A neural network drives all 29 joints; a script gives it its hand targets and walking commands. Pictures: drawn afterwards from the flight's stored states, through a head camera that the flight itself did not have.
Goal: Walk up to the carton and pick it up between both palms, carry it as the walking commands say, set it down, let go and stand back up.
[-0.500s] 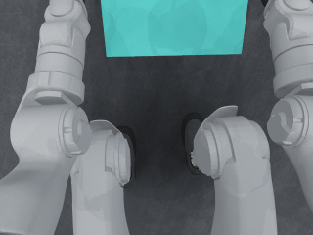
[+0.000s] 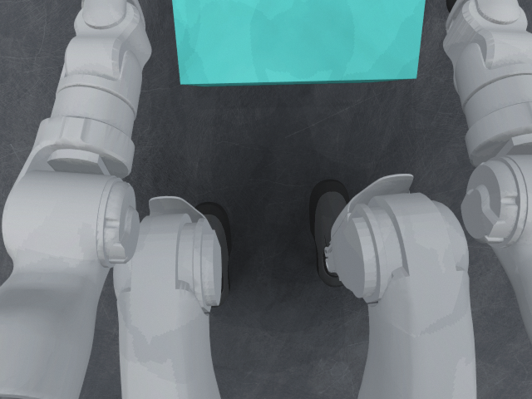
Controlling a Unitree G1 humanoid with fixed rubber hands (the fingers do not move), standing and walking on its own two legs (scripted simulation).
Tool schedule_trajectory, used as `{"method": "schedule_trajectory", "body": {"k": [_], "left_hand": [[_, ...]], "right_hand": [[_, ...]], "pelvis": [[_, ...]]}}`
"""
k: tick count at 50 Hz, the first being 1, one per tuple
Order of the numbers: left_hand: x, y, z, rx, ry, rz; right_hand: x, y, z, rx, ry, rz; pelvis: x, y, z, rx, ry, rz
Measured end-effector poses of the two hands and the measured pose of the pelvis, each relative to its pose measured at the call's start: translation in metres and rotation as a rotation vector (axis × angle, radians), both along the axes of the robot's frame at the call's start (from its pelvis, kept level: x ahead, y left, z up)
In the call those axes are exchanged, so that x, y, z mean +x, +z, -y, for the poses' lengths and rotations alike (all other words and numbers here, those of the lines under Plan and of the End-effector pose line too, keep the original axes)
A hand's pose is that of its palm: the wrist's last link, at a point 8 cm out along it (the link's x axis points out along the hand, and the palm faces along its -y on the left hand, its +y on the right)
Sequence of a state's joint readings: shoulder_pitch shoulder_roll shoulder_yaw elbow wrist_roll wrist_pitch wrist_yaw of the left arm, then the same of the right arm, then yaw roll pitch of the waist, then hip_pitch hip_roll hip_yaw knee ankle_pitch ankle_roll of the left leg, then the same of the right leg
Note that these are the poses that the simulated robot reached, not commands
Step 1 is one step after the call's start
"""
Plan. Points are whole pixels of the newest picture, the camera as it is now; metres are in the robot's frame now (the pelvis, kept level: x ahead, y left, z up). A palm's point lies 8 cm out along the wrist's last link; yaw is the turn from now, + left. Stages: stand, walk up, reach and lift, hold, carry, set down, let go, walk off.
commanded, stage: set down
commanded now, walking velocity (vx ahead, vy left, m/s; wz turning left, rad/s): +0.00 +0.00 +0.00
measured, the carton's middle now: out of the picture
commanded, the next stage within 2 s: let go in 1.74 s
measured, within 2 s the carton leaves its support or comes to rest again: neither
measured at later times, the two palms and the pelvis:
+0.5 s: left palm out of the picture +0.56 +0.13 -0.13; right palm out of the picture +0.53 -0.28 -0.13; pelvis +0.00 +0.00 +0.01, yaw -1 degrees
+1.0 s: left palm out of the picture +0.57 +0.14 +0.02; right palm out of the picture +0.53 -0.29 +0.02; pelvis +0.01 +0.00 +0.12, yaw -1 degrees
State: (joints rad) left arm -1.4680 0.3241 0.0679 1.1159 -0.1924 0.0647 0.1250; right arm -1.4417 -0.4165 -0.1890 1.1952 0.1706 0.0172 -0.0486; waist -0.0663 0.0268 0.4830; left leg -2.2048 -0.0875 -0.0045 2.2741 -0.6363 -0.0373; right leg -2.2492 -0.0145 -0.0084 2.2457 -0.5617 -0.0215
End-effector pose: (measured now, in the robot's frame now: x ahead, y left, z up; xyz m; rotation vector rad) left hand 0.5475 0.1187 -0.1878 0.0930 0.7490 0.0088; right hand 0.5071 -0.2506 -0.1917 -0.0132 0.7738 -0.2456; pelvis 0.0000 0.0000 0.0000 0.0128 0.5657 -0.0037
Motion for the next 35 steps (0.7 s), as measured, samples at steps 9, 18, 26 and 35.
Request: {"method": "schedule_trajectory", "body": {"k": [9,18,26,35], "left_hand": [[-0.001,0.009,-0.012,0.012,0.007,-0.004],[0.004,0.017,-0.012,0.002,0.008,0.031],[0.016,0.062,-0.012,0.02,0.019,0.099],[0.021,0.117,-0.012,0.016,0.034,0.103]], "right_hand": [[0.001,0.019,0.022,-0.018,-0.039,0.003],[0.006,0.026,0.028,-0.021,-0.038,0.037],[0.019,0.068,0.028,-0.024,-0.023,0.116],[0.012,0.12,0.042,-0.029,-0.022,0.118]], "pelvis": [[-0.005,-0.002,-0.001,-0.002,-0.007,0.005],[-0.005,0.003,0.0,-0.001,-0.01,-0.014],[-0.002,0.017,-0.001,0.01,-0.02,-0.052],[0.001,0.052,0.0,0.019,-0.027,-0.125]]}}
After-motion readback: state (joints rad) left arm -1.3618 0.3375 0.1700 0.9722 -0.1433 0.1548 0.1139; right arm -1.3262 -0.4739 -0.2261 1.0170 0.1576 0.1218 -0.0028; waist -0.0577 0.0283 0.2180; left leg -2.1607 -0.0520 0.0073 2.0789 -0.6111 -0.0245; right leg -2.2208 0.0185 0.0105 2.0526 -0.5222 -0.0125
